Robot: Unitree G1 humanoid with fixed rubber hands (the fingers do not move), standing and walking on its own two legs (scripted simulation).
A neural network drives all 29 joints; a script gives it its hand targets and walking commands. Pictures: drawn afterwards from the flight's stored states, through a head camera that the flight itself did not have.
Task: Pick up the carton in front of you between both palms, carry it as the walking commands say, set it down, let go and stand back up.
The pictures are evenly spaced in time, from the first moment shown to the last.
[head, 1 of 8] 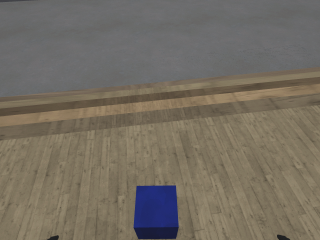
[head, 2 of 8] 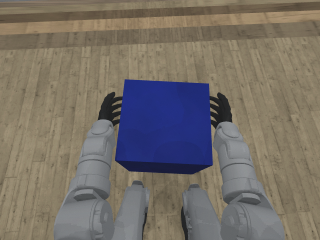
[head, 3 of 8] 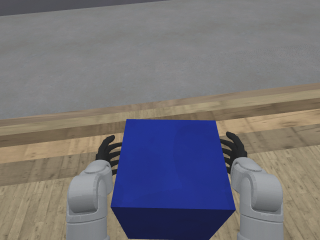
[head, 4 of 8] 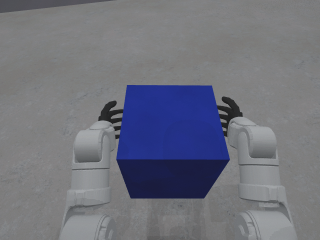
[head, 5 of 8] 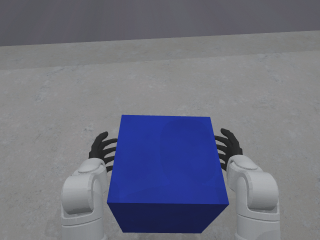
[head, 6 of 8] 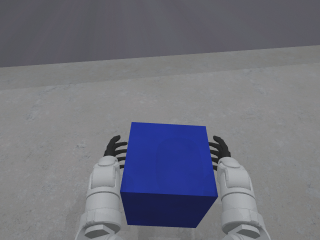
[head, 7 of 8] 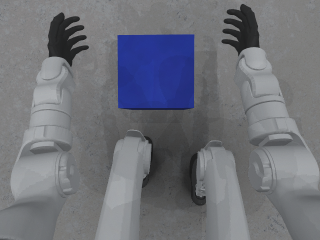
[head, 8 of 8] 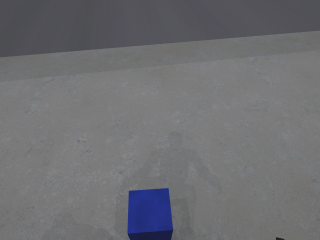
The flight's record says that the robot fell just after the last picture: no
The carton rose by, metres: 0.68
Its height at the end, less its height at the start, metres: -0.80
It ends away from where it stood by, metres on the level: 5.25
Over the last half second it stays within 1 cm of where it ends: yes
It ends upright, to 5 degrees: yes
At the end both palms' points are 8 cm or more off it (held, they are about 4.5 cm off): yes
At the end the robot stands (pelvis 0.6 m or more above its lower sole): yes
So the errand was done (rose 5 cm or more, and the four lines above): yes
